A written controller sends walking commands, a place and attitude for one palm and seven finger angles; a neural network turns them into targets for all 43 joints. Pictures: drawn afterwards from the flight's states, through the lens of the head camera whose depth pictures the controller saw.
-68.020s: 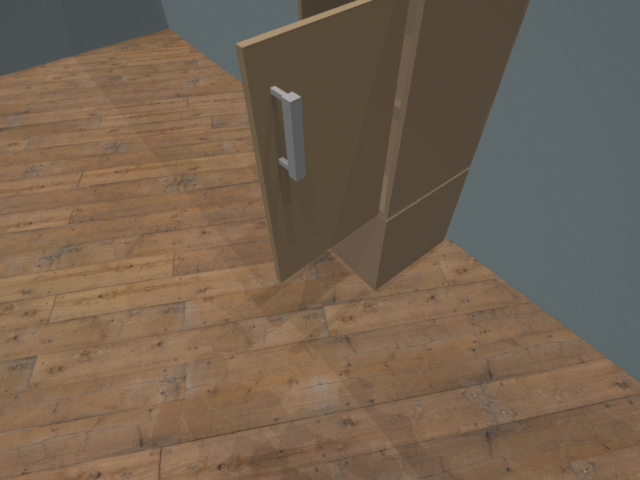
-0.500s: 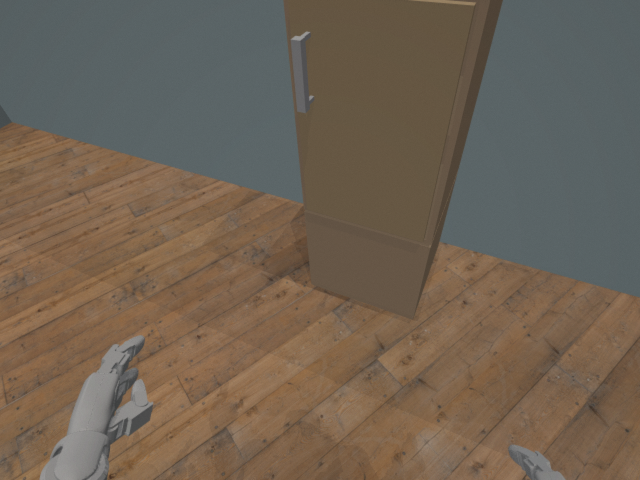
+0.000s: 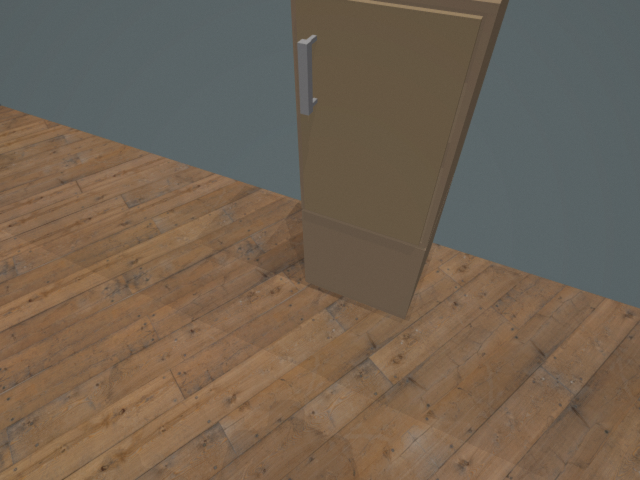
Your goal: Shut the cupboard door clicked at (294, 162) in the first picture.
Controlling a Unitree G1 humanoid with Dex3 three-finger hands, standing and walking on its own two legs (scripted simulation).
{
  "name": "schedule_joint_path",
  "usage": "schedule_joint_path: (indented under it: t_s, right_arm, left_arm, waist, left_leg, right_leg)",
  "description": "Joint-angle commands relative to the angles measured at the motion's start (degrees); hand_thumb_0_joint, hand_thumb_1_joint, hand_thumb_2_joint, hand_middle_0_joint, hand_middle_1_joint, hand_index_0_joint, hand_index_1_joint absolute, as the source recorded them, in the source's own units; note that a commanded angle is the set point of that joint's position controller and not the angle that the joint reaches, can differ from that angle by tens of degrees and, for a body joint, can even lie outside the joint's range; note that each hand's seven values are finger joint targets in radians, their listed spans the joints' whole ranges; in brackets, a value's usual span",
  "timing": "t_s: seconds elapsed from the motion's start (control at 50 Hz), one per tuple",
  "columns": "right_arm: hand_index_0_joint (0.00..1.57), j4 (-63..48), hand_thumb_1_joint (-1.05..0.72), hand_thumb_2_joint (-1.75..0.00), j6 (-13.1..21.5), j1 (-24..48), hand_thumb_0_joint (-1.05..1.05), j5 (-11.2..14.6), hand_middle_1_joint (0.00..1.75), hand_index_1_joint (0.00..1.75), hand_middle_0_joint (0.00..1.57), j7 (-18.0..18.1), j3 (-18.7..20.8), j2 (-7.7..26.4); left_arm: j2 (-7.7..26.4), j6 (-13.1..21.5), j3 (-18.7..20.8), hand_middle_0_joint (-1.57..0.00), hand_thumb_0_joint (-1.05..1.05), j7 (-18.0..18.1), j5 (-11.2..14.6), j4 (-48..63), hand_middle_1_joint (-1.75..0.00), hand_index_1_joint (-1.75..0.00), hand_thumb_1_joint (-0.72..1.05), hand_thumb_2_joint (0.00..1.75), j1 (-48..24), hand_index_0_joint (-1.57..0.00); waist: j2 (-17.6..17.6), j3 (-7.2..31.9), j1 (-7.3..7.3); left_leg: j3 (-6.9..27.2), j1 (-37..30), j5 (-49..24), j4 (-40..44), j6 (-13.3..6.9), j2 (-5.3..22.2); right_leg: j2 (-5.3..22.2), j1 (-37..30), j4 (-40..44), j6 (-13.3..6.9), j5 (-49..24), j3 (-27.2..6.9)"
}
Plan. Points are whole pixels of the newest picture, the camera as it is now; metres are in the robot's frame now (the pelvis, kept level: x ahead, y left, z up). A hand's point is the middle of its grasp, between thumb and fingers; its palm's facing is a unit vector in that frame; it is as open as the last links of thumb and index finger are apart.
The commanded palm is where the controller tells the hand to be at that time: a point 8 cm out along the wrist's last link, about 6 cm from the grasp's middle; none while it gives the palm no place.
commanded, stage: let the arm hang, fingers relaxed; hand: left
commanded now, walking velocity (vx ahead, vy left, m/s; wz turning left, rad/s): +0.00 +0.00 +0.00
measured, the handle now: (309, 75) +0.89 +0.08 +0.09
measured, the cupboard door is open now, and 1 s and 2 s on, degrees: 0 0 0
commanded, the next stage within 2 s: look to check the result in 0.46 s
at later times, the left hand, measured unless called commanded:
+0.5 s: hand out of the picture -0.03 +0.17 -0.18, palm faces +0.03 -0.99 -0.16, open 7.3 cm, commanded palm none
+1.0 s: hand out of the picture -0.02 +0.20 -0.17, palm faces +0.01 -0.97 -0.22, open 7.3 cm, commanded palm none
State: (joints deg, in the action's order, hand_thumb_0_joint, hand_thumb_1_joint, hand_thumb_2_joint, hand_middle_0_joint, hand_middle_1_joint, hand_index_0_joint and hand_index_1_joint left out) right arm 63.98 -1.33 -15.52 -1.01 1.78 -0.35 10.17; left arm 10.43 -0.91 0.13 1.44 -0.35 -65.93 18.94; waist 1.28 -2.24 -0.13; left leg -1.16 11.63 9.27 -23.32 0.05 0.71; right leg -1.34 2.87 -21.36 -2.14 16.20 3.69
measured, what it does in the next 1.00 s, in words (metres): stands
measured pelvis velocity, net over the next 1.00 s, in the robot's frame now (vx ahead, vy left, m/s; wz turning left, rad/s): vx -0.01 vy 0.02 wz -0.02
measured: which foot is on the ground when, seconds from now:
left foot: down 0.00-1.00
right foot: down 0.00-1.00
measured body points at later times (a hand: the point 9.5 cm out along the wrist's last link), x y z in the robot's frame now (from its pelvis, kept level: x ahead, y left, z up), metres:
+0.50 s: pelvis -0.01 +0.01 +0.00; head -0.02 +0.01 +0.45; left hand -0.03 +0.22 -0.16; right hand -0.04 -0.20 -0.16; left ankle +0.04 +0.12 -0.74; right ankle -0.05 -0.09 -0.74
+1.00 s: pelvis -0.01 +0.02 +0.00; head -0.01 +0.01 +0.45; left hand -0.02 +0.26 -0.16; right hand -0.01 -0.22 -0.16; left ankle +0.04 +0.12 -0.74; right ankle -0.05 -0.09 -0.74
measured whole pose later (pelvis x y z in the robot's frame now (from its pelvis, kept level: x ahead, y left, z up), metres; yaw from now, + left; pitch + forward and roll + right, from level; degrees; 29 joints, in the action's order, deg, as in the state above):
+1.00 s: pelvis -0.01 +0.02 +0.00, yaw -1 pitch -3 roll +0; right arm 64.5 -0.7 -14.8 -0.9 1.6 0.3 11.0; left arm 10.5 -0.1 0.5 1.4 -0.6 -66.2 17.5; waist 0.5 -2.3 -0.5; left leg -2.6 11.2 8.1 -21.9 -1.3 -0.3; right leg -0.1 3.6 -21.8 -0.9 15.5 2.5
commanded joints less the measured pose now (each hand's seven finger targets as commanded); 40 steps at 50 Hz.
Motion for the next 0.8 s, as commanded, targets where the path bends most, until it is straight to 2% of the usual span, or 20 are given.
schedule_joint_path:
  t_s: [0.0,0.04,0.1,0.3,0.36,0.4,0.54,0.68,0.78]
  right_arm:
    - [0.2,-0.95,-0.9,-0.9,1.13,-2.26,0.0,0.16,0.3,0.3,0.2,0.55,0.82,5.42]
    - [0.2,-0.51,-0.9,-0.9,1.12,-2.66,0.0,0.16,0.3,0.3,0.2,0.58,0.79,4.97]
    - [0.2,-0.11,-0.9,-0.9,1.19,-3.59,0.0,0.17,0.3,0.3,0.2,0.56,0.77,4.49]
    - [0.2,0.34,-0.9,-0.9,1.11,-5.46,0.0,0.1,0.3,0.3,0.2,0.66,0.77,2.71]
    - [0.2,0.0,-0.9,-0.9,1.31,-5.76,0.0,0.24,0.3,0.3,0.2,0.73,0.88,3.18]
    - [0.2,0.08,-0.9,-0.9,1.19,-5.81,0.0,0.14,0.3,0.3,0.2,0.72,0.85,2.54]
    - [0.2,-0.19,-0.9,-0.9,1.32,-5.85,0.0,0.16,0.3,0.3,0.2,0.75,1.1,3.27]
    - [0.2,-0.55,-0.9,-0.9,1.42,-4.81,0.0,0.29,0.3,0.3,0.2,0.7,1.44,4.74]
    - [0.2,-0.76,-0.9,-0.9,1.54,-3.56,0.0,0.35,0.3,0.3,0.2,0.62,1.6,5.85]
  left_arm:
    - [5.12,1.39,0.96,-0.2,0.0,0.39,0.02,1.08,-0.3,-0.3,0.9,0.9,2.3,-0.2]
    - [4.88,1.31,1.01,-0.2,0.0,0.43,0.0,0.78,-0.3,-0.3,0.9,0.9,2.76,-0.2]
    - [4.67,1.39,1.01,-0.2,0.0,0.54,0.01,0.53,-0.3,-0.3,0.9,0.9,3.3,-0.2]
    - [3.11,1.3,1.06,-0.2,0.0,0.7,-0.04,0.32,-0.3,-0.3,0.9,0.9,4.62,-0.2]
    - [3.33,1.48,1.23,-0.2,0.0,0.71,-0.07,0.51,-0.3,-0.3,0.9,0.9,4.97,-0.2]
    - [2.64,1.37,1.07,-0.2,0.0,0.73,-0.04,0.39,-0.3,-0.3,0.9,0.9,4.98,-0.2]
    - [2.78,1.55,1.14,-0.2,0.0,0.7,-0.11,0.45,-0.3,-0.3,0.9,0.9,5.18,-0.2]
    - [4.2,1.44,1.55,-0.2,0.0,0.6,-0.26,0.64,-0.3,-0.3,0.9,0.9,4.6,-0.2]
    - [5.39,1.63,1.7,-0.2,0.0,0.55,-0.31,0.75,-0.3,-0.3,0.9,0.9,3.57,-0.2]
  waist:
    - [-2.11,-2.59,-0.25]
    - [-1.39,-3.86,-0.17]
    - [-1.88,-3.59,-0.17]
    - [-0.77,-6.25,-0.18]
    - [-1.04,-4.75,-0.07]
    - [-0.57,-5.68,-0.24]
    - [-0.84,-4.73,-0.37]
    - [-0.49,-4.74,-0.38]
    - [-1.07,-4.0,-0.37]
  left_leg:
    - [4.56,-2.73,-4.5,3.85,-1.74,5.26]
    - [4.56,-2.14,-3.71,4.34,-1.75,5.1]
    - [4.47,-1.88,-3.46,4.4,-1.75,4.95]
    - [4.26,-0.06,-0.84,4.72,-1.65,4.53]
    - [4.47,-0.86,-2.29,4.4,-1.87,4.65]
    - [4.55,-0.33,-0.86,4.66,-1.8,4.51]
    - [4.81,-1.24,-1.1,4.87,-2.01,4.67]
    - [5.42,-1.48,0.53,5.99,-2.24,5.1]
    - [5.45,-2.27,-1.46,5.69,-2.31,5.21]
  right_leg:
    - [7.39,7.32,6.55,-0.95,-4.14,-6.11]
    - [7.27,7.92,6.57,-0.92,-3.33,-6.31]
    - [7.3,7.74,6.4,-0.95,-2.95,-6.34]
    - [7.08,9.47,6.28,-0.95,-0.96,-6.2]
    - [6.94,8.89,5.86,-0.92,-2.13,-6.14]
    - [7.0,9.55,5.97,-0.91,-1.35,-6.23]
    - [6.81,9.55,5.43,-0.82,-2.2,-6.21]
    - [6.67,9.72,5.03,-0.73,-1.28,-5.89]
    - [6.83,9.1,5.18,-0.71,-2.52,-6.06]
